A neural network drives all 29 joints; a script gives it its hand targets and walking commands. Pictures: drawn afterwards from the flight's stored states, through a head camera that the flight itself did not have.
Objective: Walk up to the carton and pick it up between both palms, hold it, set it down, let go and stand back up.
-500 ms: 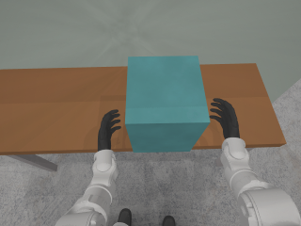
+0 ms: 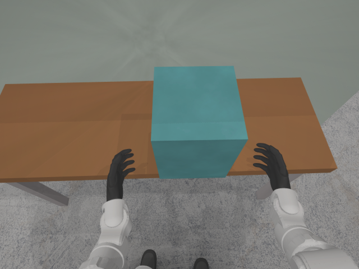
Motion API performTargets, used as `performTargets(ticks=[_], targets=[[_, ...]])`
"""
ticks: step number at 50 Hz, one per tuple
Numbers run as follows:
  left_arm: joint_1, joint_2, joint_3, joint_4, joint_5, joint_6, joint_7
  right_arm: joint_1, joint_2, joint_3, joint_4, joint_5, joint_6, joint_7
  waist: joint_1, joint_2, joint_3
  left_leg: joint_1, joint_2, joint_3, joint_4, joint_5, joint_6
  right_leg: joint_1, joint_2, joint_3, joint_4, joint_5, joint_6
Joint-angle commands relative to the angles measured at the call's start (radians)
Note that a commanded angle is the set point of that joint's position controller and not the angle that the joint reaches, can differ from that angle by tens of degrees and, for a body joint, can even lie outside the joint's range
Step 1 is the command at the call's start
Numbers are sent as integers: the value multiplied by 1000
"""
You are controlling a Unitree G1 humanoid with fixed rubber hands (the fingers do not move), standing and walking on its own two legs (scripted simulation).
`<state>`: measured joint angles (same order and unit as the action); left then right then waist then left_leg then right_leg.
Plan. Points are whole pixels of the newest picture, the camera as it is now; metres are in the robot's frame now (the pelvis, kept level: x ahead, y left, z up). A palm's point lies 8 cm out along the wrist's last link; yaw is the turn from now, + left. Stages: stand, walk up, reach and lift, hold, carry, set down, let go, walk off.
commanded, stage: set down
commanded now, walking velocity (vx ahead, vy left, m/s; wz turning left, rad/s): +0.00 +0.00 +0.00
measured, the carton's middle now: (193, 127) +0.49 +0.00 -0.08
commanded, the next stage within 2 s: none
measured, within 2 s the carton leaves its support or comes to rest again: neither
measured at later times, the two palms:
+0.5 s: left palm (107, 202) +0.27 +0.18 -0.04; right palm (292, 196) +0.30 -0.21 -0.03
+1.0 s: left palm (95, 220) +0.23 +0.20 -0.03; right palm (302, 222) +0.25 -0.23 -0.03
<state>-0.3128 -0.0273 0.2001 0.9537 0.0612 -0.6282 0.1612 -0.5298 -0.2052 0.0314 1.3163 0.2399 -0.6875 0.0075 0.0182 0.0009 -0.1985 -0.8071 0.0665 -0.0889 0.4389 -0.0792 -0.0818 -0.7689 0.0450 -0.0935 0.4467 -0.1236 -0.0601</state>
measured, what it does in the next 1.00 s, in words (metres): stands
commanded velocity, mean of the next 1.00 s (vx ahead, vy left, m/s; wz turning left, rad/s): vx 0.00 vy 0.00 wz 0.00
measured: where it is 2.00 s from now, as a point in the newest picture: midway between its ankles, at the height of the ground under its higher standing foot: outside the picture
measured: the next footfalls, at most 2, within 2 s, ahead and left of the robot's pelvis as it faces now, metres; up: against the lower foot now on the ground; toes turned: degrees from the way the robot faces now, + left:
none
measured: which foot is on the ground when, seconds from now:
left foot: down 0.00-1.00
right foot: down 0.00-1.00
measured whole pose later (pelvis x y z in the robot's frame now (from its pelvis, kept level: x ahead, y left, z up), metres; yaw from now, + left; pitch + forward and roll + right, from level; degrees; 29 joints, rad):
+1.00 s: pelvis +0.02 +0.00 +0.01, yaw +1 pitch +5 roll +0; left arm 0.03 0.04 0.05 0.72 -0.03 -0.42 0.16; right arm -0.07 -0.23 0.03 1.02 0.32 -0.59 0.08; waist 0.02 -0.01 -0.05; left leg -0.37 0.05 -0.09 0.44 -0.16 -0.07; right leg -0.33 0.03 -0.09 0.45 -0.21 -0.05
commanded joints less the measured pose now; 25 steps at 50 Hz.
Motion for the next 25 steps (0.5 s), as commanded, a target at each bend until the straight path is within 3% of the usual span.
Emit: performTargets(ticks=[1, 7, 13, 25], targets=[[-99, 91, -132, -276, -64, -45, -11, -107, -227, -14, -245, 50, -67, 36, -36, -23, -591, 330, -74, 98, 85, 62, 48, 558, -13, 109, 63, 189, 95], [10, 63, -142, -292, -42, -29, -9, -10, -247, -22, -216, 61, -87, 53, -37, -32, -548, 418, -73, 90, 70, 90, 45, 565, -3, 101, 39, 200, 88], [43, 80, -153, -317, -47, -13, -6, 27, -246, -9, -251, 75, -87, 68, -23, -62, -481, 445, -74, 88, 50, 44, 54, 588, -10, 116, 21, 128, 83], [116, 147, -178, -377, -96, 50, 6, 143, -249, 17, -349, 112, -12, 84, -2, -117, -280, 553, -70, 91, 7, -53, 70, 628, -38, 164, -38, -119, 74]])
